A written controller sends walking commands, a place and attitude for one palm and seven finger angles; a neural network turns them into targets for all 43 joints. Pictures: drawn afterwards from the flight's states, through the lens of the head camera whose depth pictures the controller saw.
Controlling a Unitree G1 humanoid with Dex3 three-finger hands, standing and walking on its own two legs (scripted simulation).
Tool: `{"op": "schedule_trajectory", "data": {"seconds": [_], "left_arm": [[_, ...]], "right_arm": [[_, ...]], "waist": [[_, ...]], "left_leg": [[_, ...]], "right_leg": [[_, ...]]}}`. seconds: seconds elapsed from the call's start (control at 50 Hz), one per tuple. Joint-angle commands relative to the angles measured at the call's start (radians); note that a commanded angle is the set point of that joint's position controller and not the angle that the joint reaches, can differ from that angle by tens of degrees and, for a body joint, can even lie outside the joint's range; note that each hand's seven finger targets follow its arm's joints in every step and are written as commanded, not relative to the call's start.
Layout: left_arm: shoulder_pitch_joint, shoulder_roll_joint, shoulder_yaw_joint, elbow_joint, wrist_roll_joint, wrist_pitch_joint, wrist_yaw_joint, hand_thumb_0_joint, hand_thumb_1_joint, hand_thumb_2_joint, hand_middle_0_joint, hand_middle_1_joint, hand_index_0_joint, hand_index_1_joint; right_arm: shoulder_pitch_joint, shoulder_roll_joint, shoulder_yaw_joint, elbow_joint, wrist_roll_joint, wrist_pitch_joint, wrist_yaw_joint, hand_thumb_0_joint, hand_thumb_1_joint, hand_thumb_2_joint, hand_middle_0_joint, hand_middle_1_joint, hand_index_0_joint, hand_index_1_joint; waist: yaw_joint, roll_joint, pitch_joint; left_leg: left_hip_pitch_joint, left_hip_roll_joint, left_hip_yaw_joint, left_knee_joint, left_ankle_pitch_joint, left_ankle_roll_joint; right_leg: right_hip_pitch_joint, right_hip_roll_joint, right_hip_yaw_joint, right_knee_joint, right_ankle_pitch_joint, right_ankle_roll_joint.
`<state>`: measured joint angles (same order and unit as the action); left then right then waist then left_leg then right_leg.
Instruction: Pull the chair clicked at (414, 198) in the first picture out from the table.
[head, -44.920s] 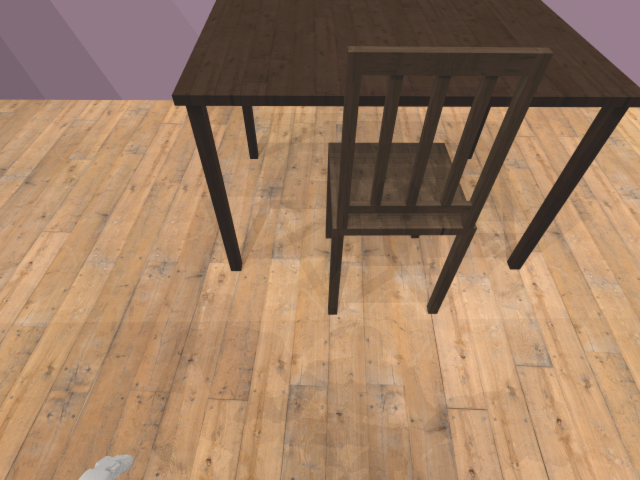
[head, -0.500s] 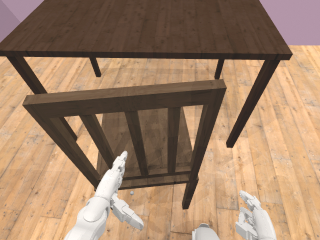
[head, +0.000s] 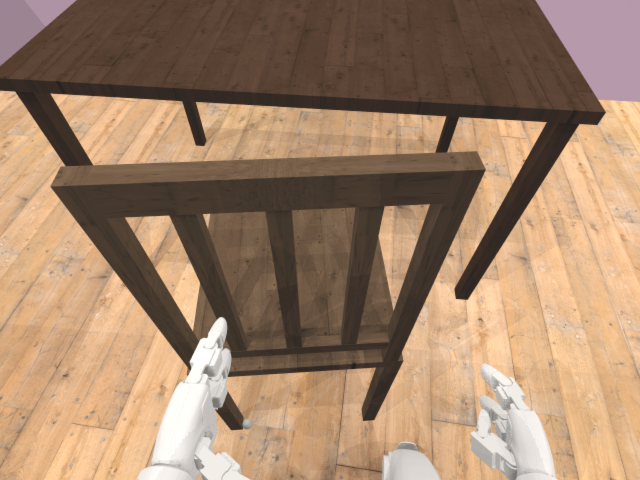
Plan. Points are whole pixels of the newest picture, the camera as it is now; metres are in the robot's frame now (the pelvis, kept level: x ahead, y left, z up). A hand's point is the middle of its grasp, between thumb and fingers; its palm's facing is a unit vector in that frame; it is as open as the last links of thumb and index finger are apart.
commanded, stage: draw the hand back to the body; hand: left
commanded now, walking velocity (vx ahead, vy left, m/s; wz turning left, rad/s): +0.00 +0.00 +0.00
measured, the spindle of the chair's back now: (288, 290) +0.35 +0.06 +0.02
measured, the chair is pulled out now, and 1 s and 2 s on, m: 0.25 0.25 0.25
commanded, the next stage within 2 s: step back with the hand held close in 1.46 s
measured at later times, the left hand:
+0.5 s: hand (135, 394) +0.19 +0.17 +0.12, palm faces +0.17 -0.95 -0.27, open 16.8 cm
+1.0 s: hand out of the picture +0.20 +0.25 +0.22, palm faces +0.47 -0.78 -0.41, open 10.5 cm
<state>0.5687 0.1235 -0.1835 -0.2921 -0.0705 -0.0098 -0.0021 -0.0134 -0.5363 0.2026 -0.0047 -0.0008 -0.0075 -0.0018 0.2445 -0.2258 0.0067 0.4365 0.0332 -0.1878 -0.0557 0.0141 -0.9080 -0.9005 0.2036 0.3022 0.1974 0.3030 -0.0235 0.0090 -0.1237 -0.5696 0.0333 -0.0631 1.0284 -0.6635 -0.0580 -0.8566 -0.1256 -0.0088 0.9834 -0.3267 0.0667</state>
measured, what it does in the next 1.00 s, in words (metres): rises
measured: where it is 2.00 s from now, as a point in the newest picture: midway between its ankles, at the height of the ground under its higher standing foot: outside the picture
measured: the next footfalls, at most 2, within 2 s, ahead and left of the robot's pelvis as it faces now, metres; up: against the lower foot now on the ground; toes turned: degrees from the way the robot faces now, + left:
none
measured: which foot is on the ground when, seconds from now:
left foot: down 0.00-1.00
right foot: down 0.00-1.00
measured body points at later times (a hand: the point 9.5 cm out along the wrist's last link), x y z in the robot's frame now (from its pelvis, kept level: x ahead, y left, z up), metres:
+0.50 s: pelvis +0.00 +0.00 +0.01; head +0.02 -0.02 +0.46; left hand +0.18 +0.22 +0.14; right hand +0.19 -0.23 -0.05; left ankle -0.08 +0.16 -0.67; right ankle +0.08 -0.17 -0.67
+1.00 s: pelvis +0.02 +0.00 +0.05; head +0.00 -0.02 +0.50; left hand +0.17 +0.29 +0.24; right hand +0.21 -0.21 -0.02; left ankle -0.08 +0.16 -0.67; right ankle +0.08 -0.17 -0.67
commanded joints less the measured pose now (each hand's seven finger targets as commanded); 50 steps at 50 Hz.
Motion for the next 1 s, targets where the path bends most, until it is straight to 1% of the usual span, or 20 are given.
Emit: {"op": "schedule_trajectory", "data": {"seconds": [0.0, 0.06, 0.08, 0.12, 0.18, 0.2, 0.26, 0.28, 0.34, 0.36, 0.38, 0.4, 0.44, 0.46, 0.52, 0.56, 0.7, 0.76, 0.82, 0.98], "left_arm": [[-0.014, 0.035, 0.113, -0.299, -0.037, -0.268, 0.032, 0.000, -0.550, 0.200, 0.000, 0.000, 0.000, 0.000], [0.021, 0.029, 0.102, -0.225, -0.006, -0.396, 0.010, 0.000, -0.550, 0.200, 0.000, 0.000, 0.000, 0.000], [0.048, 0.021, 0.082, -0.210, 0.003, -0.397, -0.013, 0.000, -0.550, 0.200, 0.000, 0.000, 0.000, 0.000], [0.087, 0.055, 0.083, -0.246, 0.005, -0.342, -0.058, 0.000, -0.550, 0.200, 0.000, 0.000, 0.000, 0.000], [0.056, 0.125, 0.143, -0.354, -0.030, -0.237, -0.095, 0.000, -0.550, 0.200, 0.000, 0.000, 0.000, 0.000], [0.052, 0.139, 0.173, -0.390, -0.050, -0.214, -0.094, 0.000, -0.550, 0.200, 0.000, 0.000, 0.000, 0.000], [0.018, 0.187, 0.280, -0.474, -0.106, -0.209, -0.063, 0.000, -0.550, 0.200, 0.000, 0.000, 0.000, 0.000], [0.017, 0.158, 0.271, -0.490, -0.120, -0.222, -0.058, 0.000, -0.514, 0.218, -0.005, -0.008, -0.005, -0.008], [0.043, 0.147, 0.297, -0.454, -0.147, -0.240, -0.054, 0.000, -0.405, 0.270, -0.020, -0.030, -0.020, -0.030], [0.047, 0.156, 0.306, -0.429, -0.145, -0.237, -0.061, 0.000, -0.369, 0.287, -0.025, -0.037, -0.025, -0.037], [0.150, 0.292, 0.352, -0.336, 0.006, -0.145, 0.060, 0.000, -0.332, 0.305, -0.030, -0.045, -0.030, -0.045], [0.142, 0.191, 0.284, -0.419, 0.020, -0.117, 0.102, 0.000, -0.296, 0.322, -0.035, -0.053, -0.035, -0.053], [0.148, 0.149, 0.256, -0.387, 0.034, -0.094, 0.134, 0.000, -0.224, 0.357, -0.045, -0.068, -0.045, -0.068], [0.141, 0.180, 0.282, -0.377, 0.040, -0.084, 0.149, 0.000, -0.188, 0.375, -0.050, -0.075, -0.050, -0.075], [0.096, 0.229, 0.316, -0.436, 0.050, -0.090, 0.181, 0.000, -0.079, 0.428, -0.065, -0.097, -0.065, -0.097], [0.052, 0.282, 0.364, -0.465, 0.059, -0.094, 0.203, 0.000, -0.006, 0.462, -0.075, -0.113, -0.075, -0.113], [-0.012, 0.287, 0.428, -0.416, 0.063, -0.113, 0.224, 0.000, 0.248, 0.585, -0.110, -0.165, -0.110, -0.165], [-0.024, 0.289, 0.460, -0.375, 0.062, -0.124, 0.220, 0.000, 0.356, 0.637, -0.125, -0.187, -0.125, -0.187], [-0.053, 0.302, 0.498, -0.371, 0.055, -0.143, 0.215, 0.000, 0.465, 0.690, -0.140, -0.210, -0.140, -0.210], [-0.133, 0.385, 0.638, -0.403, 0.045, -0.177, 0.223, 0.000, 0.755, 0.830, -0.180, -0.270, -0.180, -0.270]], "right_arm": [[-0.057, -0.081, -0.059, -0.117, 0.005, -0.093, 0.016, 0.000, -0.900, -0.900, 0.200, 0.300, 0.200, 0.300], [-0.078, -0.078, -0.074, -0.088, 0.000, -0.094, 0.045, 0.000, -0.900, -0.900, 0.200, 0.300, 0.200, 0.300], [-0.085, -0.089, -0.074, -0.098, 0.002, -0.089, 0.054, 0.000, -0.900, -0.900, 0.200, 0.300, 0.200, 0.300], [-0.097, -0.106, -0.074, -0.139, 0.016, -0.073, 0.057, 0.000, -0.900, -0.900, 0.200, 0.300, 0.200, 0.300], [-0.105, -0.119, -0.066, -0.179, 0.031, -0.049, 0.030, 0.000, -0.900, -0.900, 0.200, 0.300, 0.200, 0.300], [-0.112, -0.116, -0.063, -0.188, 0.032, -0.046, 0.017, 0.000, -0.900, -0.900, 0.200, 0.300, 0.200, 0.300], [-0.108, -0.106, -0.056, -0.175, 0.040, -0.058, -0.013, 0.000, -0.900, -0.900, 0.200, 0.300, 0.200, 0.300], [-0.094, -0.102, -0.050, -0.166, 0.040, -0.066, -0.017, 0.000, -0.900, -0.900, 0.200, 0.300, 0.200, 0.300], [-0.079, -0.098, -0.053, -0.129, 0.043, -0.091, -0.017, 0.000, -0.900, -0.900, 0.200, 0.300, 0.200, 0.300], [-0.083, -0.101, -0.053, -0.117, 0.045, -0.097, -0.017, 0.000, -0.900, -0.900, 0.200, 0.300, 0.200, 0.300], [-0.069, -0.095, -0.067, -0.126, 0.019, -0.052, -0.040, 0.000, -0.900, -0.900, 0.200, 0.300, 0.200, 0.300], [-0.057, -0.084, -0.060, -0.151, 0.013, -0.036, -0.042, 0.000, -0.900, -0.900, 0.200, 0.300, 0.200, 0.300], [-0.075, -0.084, -0.064, -0.138, 0.013, -0.020, -0.042, 0.000, -0.900, -0.900, 0.200, 0.300, 0.200, 0.300], [-0.078, -0.085, -0.066, -0.134, 0.012, -0.012, -0.047, 0.000, -0.900, -0.900, 0.200, 0.300, 0.200, 0.300], [-0.098, -0.089, -0.061, -0.125, 0.004, -0.020, -0.055, 0.000, -0.900, -0.900, 0.200, 0.300, 0.200, 0.300], [-0.105, -0.093, -0.057, -0.108, 0.001, -0.036, -0.062, 0.000, -0.900, -0.900, 0.200, 0.300, 0.200, 0.300], [-0.122, -0.085, -0.047, -0.044, -0.003, -0.074, -0.058, 0.000, -0.900, -0.900, 0.200, 0.300, 0.200, 0.300], [-0.134, -0.086, -0.049, -0.026, -0.002, -0.077, -0.048, 0.000, -0.900, -0.900, 0.200, 0.300, 0.200, 0.300], [-0.141, -0.087, -0.053, -0.017, -0.004, -0.078, -0.041, 0.000, -0.900, -0.900, 0.200, 0.300, 0.200, 0.300], [-0.150, -0.084, -0.050, 0.017, -0.009, -0.089, -0.037, 0.000, -0.900, -0.900, 0.200, 0.300, 0.200, 0.300]], "waist": [[0.018, 0.019, -0.182], [0.013, -0.025, -0.149], [0.010, -0.010, -0.154], [0.015, 0.023, -0.162], [0.000, -0.009, -0.181], [0.005, -0.048, -0.183], [0.014, -0.073, -0.159], [0.013, -0.059, -0.148], [0.016, -0.056, -0.132], [0.017, -0.026, -0.128], [0.066, 0.041, -0.155], [0.039, 0.055, -0.114], [0.036, 0.034, -0.059], [0.039, 0.005, -0.060], [0.047, -0.011, -0.043], [0.056, 0.019, -0.031], [0.069, 0.055, 0.064], [0.076, 0.040, 0.103], [0.079, 0.015, 0.109], [0.092, 0.062, 0.074]], "left_leg": [[-0.185, -0.069, 0.081, -0.121, 0.439, 0.027], [-0.261, -0.057, 0.076, -0.075, 0.424, 0.024], [-0.265, -0.056, 0.080, -0.082, 0.391, 0.026], [-0.243, -0.055, 0.084, -0.119, 0.338, 0.035], [-0.214, -0.054, 0.075, -0.152, 0.299, 0.050], [-0.214, -0.055, 0.072, -0.159, 0.288, 0.053], [-0.192, -0.055, 0.067, -0.178, 0.294, 0.053], [-0.175, -0.056, 0.067, -0.191, 0.309, 0.051], [-0.150, -0.053, 0.064, -0.206, 0.345, 0.044], [-0.141, -0.054, 0.066, -0.211, 0.349, 0.045], [-0.070, -0.031, 0.079, -0.262, 0.374, 0.039], [-0.049, -0.038, 0.075, -0.279, 0.380, 0.037], [-0.028, -0.030, 0.073, -0.299, 0.383, 0.037], [-0.016, -0.027, 0.070, -0.307, 0.404, 0.041], [0.050, -0.026, 0.073, -0.353, 0.422, 0.045], [0.086, -0.024, 0.071, -0.381, 0.457, 0.046], [0.178, -0.020, 0.075, -0.476, 0.513, 0.044], [0.193, -0.016, 0.075, -0.516, 0.505, 0.045], [0.218, -0.013, 0.082, -0.543, 0.492, 0.050], [0.287, -0.010, 0.095, -0.591, 0.546, 0.053]], "right_leg": [[0.329, 0.079, -0.086, -0.037, 0.176, -0.086], [0.271, 0.082, -0.080, 0.008, 0.168, -0.086], [0.276, 0.077, -0.072, -0.001, 0.137, -0.083], [0.306, 0.073, -0.064, -0.043, 0.069, -0.079], [0.354, 0.070, -0.057, -0.098, 0.010, -0.070], [0.378, 0.069, -0.054, -0.112, -0.011, -0.065], [0.397, 0.079, -0.071, -0.130, -0.012, -0.065], [0.395, 0.084, -0.082, -0.130, 0.005, -0.066], [0.415, 0.086, -0.092, -0.143, 0.051, -0.063], [0.425, 0.084, -0.088, -0.154, 0.055, -0.064], [0.511, 0.045, -0.049, -0.178, 0.074, -0.078], [0.497, 0.044, -0.062, -0.200, 0.104, -0.073], [0.496, 0.048, -0.074, -0.222, 0.107, -0.072], [0.524, 0.048, -0.077, -0.241, 0.126, -0.074], [0.581, 0.048, -0.080, -0.269, 0.147, -0.074], [0.612, 0.049, -0.081, -0.285, 0.173, -0.079], [0.671, 0.058, -0.081, -0.362, 0.202, -0.079], [0.689, 0.063, -0.079, -0.398, 0.184, -0.079], [0.703, 0.068, -0.072, -0.416, 0.177, -0.077], [0.775, 0.065, -0.059, -0.471, 0.228, -0.081]]}}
